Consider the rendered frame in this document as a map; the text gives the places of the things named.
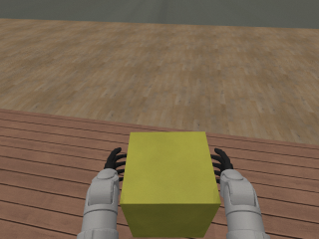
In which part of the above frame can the carton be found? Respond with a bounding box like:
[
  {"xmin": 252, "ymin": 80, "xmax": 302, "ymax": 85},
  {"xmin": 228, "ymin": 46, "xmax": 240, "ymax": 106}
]
[{"xmin": 120, "ymin": 131, "xmax": 221, "ymax": 238}]

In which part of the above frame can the robot left hand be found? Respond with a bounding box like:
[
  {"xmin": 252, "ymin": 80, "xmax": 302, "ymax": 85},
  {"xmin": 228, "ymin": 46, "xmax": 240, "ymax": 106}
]
[{"xmin": 104, "ymin": 147, "xmax": 127, "ymax": 181}]

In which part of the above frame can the robot right hand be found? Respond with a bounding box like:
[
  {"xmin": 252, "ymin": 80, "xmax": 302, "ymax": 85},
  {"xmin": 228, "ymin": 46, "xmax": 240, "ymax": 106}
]
[{"xmin": 210, "ymin": 148, "xmax": 233, "ymax": 184}]

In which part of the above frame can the robot right forearm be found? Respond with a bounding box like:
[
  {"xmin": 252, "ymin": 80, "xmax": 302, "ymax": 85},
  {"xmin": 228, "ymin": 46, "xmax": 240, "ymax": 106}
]
[{"xmin": 219, "ymin": 169, "xmax": 271, "ymax": 239}]

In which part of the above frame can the robot left forearm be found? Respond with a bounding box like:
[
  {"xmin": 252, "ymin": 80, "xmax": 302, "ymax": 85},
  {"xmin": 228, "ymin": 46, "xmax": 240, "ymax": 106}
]
[{"xmin": 77, "ymin": 168, "xmax": 120, "ymax": 239}]

